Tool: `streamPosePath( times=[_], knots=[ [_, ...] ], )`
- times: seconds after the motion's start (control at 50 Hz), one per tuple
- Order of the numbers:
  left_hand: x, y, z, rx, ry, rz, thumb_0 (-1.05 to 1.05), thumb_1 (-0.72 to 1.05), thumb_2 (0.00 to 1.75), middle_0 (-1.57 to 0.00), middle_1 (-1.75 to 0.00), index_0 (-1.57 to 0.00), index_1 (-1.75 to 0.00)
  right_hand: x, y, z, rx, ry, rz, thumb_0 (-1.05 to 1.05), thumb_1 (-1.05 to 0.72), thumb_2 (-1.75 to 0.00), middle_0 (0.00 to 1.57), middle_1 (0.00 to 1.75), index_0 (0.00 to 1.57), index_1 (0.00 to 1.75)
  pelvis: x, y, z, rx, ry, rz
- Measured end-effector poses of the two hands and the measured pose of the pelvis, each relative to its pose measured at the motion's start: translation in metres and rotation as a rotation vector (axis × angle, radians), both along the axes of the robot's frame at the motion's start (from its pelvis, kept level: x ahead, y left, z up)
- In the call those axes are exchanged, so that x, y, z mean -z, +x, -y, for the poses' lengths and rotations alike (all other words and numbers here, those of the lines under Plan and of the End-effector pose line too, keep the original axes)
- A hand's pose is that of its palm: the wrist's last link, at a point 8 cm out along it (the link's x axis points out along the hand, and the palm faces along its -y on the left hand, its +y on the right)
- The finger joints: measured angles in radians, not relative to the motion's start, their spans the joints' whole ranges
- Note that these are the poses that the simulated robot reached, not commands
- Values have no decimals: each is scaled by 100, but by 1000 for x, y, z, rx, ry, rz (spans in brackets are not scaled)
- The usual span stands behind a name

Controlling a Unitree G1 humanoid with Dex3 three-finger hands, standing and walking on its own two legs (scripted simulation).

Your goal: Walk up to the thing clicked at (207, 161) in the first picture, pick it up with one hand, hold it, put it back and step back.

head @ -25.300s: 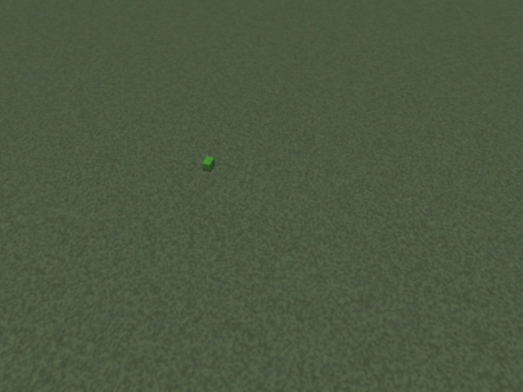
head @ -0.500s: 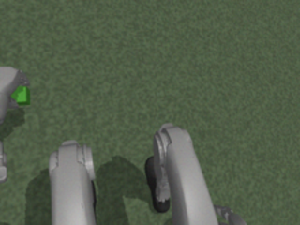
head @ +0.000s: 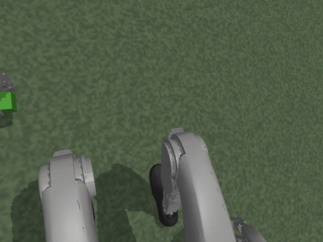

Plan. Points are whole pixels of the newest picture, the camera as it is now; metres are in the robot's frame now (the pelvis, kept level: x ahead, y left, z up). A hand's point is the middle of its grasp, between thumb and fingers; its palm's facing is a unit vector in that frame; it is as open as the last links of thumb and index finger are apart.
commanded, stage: lower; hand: left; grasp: from above
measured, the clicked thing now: out of the picture +0.46 +0.31 -0.24
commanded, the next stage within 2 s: rest in 0.04 s
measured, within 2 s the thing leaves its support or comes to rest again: rests again in 1.00 s
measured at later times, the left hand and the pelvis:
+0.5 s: hand out of the picture +0.47 +0.30 -0.23, palm faces -0.45 -0.08 -0.89, open 7.2 cm; pelvis +0.00 +0.01 -0.02, yaw -3 degrees
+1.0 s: hand (0, 103) +0.46 +0.31 -0.25, palm faces -0.46 -0.08 -0.88, open 7.2 cm; pelvis +0.00 +0.01 -0.03, yaw -5 degrees
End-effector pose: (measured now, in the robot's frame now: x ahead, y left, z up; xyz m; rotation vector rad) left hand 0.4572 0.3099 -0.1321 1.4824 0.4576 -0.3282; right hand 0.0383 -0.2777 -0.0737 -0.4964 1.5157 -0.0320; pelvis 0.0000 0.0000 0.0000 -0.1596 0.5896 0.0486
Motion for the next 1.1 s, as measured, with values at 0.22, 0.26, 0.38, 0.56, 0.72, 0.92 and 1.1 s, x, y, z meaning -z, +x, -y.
streamPosePath(
  times=[0.22, 0.26, 0.38, 0.56, 0.72, 0.92, 1.1],
  knots=[
    [20, 2, 1, 8, 13, 26, -1, 41, 1, -106, -5, -108, -4, 6, -5, -3, -19, -13, -3, 0, -91, -90, 20, 29, 21, 30, 14, -1, -3, 11, -16, 18],
    [23, 3, 1, 7, 18, 20, -1, 41, 2, -106, -5, -107, -4, 8, -6, -5, -24, -7, -3, 0, -91, -90, 20, 29, 21, 30, 15, 0, -3, 13, -18, 20],
    [32, 9, 4, -4, 18, 19, -1, 41, 5, -105, -5, -106, -4, 10, -8, -11, -40, 9, -3, 0, -91, -90, 20, 29, 21, 30, 19, 1, -4, 19, -26, 29],
    [48, 16, 2, -23, 6, 22, -1, 41, 5, -104, -6, -105, -5, 6, -12, -12, -80, 1, -6, 0, -91, -90, 20, 29, 21, 30, 26, 0, -6, 28, -47, 55],
    [58, 9, 0, -17, -3, 16, 0, 41, 4, -103, -7, -105, -6, -1, -11, -10, -115, -12, -22, 0, -91, -90, 20, 29, 21, 30, 27, -1, -8, 33, -59, 71],
    [60, 9, -6, -13, -6, 31, -1, 40, 6, -104, -8, -105, -7, -7, -11, -12, -157, -32, -4, 0, -91, -90, 20, 29, 21, 30, 31, -4, -11, 40, -78, 104],
    [67, 10, 0, 3, -10, 24, -1, 40, 5, -103, -9, -105, -7, -8, -15, -24, -171, -7, 6, 0, -91, -90, 20, 29, 21, 30, 32, -5, -14, 45, -90, 115]
  ],
)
